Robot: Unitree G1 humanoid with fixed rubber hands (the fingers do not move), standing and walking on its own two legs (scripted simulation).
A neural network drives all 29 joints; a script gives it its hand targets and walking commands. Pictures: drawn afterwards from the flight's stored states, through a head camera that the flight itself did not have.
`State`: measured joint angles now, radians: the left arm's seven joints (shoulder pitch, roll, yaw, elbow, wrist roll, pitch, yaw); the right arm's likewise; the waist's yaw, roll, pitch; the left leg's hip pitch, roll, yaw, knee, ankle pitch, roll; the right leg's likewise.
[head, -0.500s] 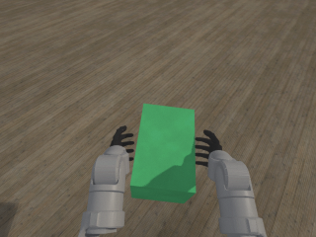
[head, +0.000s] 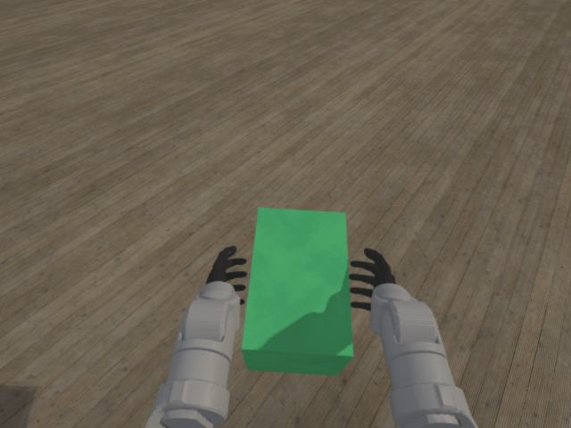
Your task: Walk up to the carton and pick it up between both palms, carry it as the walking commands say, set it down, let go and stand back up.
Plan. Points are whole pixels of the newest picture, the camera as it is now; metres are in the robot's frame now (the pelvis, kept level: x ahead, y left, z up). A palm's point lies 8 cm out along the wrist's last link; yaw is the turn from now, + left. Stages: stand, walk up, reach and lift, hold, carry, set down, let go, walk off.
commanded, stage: set down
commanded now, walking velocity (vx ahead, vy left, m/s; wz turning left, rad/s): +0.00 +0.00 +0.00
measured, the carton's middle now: (297, 290) +0.36 -0.01 -0.04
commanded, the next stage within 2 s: none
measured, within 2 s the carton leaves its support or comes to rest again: neither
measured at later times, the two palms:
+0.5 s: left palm (220, 301) +0.33 +0.12 -0.01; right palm (372, 294) +0.32 -0.13 +0.00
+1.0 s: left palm (238, 327) +0.34 +0.10 -0.12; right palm (364, 330) +0.33 -0.13 -0.12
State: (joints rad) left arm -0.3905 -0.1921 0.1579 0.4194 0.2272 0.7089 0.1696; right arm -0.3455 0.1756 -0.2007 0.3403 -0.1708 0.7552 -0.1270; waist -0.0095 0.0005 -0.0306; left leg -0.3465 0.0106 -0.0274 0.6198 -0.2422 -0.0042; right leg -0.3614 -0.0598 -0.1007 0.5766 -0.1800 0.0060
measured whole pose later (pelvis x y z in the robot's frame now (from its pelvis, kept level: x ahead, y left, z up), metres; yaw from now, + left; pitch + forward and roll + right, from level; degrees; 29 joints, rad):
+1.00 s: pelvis -0.01 +0.01 -0.05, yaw -2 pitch +17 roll -1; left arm -0.53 -0.22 0.27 0.67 0.21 0.08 0.24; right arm -0.50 0.22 -0.38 0.62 -0.28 0.07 -0.19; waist -0.01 0.00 0.10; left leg -0.91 0.01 -0.03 0.96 -0.34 0.00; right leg -0.93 -0.01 -0.02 0.89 -0.25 0.01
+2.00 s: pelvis -0.04 +0.01 -0.16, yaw -3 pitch +30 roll -1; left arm -0.82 0.01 0.04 0.77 -0.10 0.00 0.35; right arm -0.86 0.04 -0.19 0.77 -0.01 -0.02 -0.31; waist -0.01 0.00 0.21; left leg -1.50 0.01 -0.03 1.45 -0.47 0.00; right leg -1.52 0.00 -0.01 1.38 -0.38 0.01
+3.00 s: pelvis -0.07 +0.01 -0.31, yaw -3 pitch +25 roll -2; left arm -1.38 0.14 0.11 0.96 -0.08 0.20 0.33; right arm -1.39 -0.07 -0.38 0.90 -0.03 0.19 -0.26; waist -0.01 0.00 0.52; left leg -1.87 -0.01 -0.03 2.01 -0.58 0.00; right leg -1.90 0.01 0.01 1.93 -0.46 0.01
